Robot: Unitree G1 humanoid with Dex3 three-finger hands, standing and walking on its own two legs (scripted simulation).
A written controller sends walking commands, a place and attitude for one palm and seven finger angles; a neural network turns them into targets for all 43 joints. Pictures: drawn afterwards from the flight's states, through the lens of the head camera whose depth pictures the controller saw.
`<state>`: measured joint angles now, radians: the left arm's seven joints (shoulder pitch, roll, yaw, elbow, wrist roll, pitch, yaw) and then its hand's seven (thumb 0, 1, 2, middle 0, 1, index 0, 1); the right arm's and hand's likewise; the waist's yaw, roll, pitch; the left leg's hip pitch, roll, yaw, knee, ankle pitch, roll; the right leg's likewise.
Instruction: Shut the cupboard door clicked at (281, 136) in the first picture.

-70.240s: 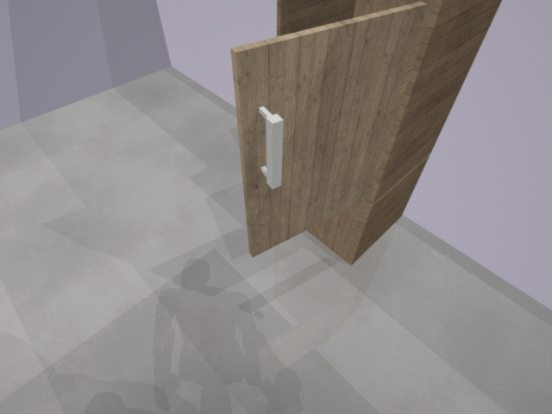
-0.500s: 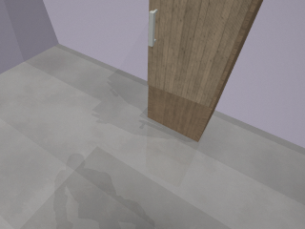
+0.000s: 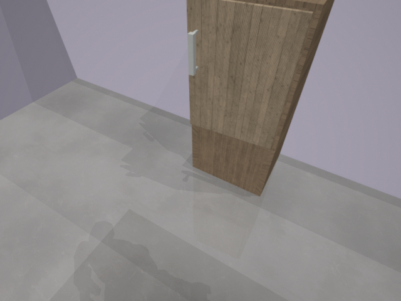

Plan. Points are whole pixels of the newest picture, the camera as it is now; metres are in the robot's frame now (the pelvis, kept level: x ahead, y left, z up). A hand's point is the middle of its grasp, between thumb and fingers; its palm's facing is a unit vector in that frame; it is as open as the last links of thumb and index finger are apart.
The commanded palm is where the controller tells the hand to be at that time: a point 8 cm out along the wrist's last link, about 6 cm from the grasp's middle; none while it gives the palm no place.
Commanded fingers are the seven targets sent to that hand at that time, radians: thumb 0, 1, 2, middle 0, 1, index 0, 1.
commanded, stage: let the arm hang, fingers relaxed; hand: left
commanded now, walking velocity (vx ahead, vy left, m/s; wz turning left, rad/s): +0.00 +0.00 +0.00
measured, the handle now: (194, 52) +0.99 +0.08 +0.05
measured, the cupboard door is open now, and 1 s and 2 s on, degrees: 4 4 4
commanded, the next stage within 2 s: look to check the result in 0.08 s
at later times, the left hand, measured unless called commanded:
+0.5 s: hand out of the picture +0.07 +0.23 -0.16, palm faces -0.02 -0.95 -0.32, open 7.4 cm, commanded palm none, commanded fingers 0.00 0.90 0.90 -0.20 -0.30 -0.20 -0.30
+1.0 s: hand out of the picture +0.09 +0.21 -0.17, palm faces +0.05 -0.95 -0.30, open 7.4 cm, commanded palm none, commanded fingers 0.00 0.90 0.90 -0.20 -0.30 -0.20 -0.30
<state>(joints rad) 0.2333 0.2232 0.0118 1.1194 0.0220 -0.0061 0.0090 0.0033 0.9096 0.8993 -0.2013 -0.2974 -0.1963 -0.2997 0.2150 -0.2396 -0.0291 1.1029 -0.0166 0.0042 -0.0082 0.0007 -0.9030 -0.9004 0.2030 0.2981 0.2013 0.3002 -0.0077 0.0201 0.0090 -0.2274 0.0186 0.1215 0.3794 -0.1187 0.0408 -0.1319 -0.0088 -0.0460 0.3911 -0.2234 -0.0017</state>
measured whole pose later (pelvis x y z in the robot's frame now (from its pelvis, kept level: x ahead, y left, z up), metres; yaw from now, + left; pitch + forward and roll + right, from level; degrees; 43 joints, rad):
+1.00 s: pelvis +0.04 -0.02 +0.00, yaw +4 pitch -1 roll +0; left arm 0.15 0.26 0.02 1.09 0.01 0.01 0.02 0.00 0.91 0.90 -0.20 -0.30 -0.20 -0.30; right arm 0.15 -0.28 -0.01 1.09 -0.01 0.02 -0.01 0.00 -0.90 -0.90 0.20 0.30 0.20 0.30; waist -0.02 0.01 0.05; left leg -0.22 0.00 0.06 0.42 -0.18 0.01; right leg -0.08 -0.02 -0.11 0.40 -0.30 -0.01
